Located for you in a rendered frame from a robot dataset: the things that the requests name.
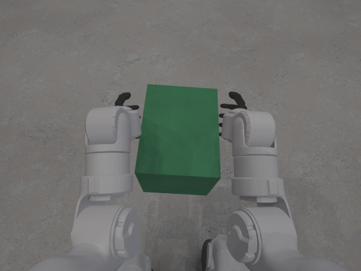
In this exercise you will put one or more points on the left robot upper arm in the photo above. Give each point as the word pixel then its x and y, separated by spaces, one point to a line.
pixel 103 237

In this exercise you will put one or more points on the right robot thigh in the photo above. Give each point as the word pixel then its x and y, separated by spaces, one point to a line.
pixel 220 259

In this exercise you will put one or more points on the robot thigh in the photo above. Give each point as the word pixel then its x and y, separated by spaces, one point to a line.
pixel 139 262
pixel 220 259

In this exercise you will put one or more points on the left robot thigh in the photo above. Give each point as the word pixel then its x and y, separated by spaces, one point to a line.
pixel 139 262

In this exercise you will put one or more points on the right robot forearm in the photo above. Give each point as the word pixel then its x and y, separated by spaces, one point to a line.
pixel 253 138

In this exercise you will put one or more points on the carton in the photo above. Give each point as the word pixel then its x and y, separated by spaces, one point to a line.
pixel 178 150

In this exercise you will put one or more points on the robot left hand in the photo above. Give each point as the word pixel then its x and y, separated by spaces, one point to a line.
pixel 120 100

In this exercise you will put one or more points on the left robot forearm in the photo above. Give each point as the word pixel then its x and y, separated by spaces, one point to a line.
pixel 109 132

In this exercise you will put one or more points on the robot right hand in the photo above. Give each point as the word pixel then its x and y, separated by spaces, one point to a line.
pixel 240 104

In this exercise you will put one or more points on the right robot upper arm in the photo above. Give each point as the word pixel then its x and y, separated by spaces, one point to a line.
pixel 264 239

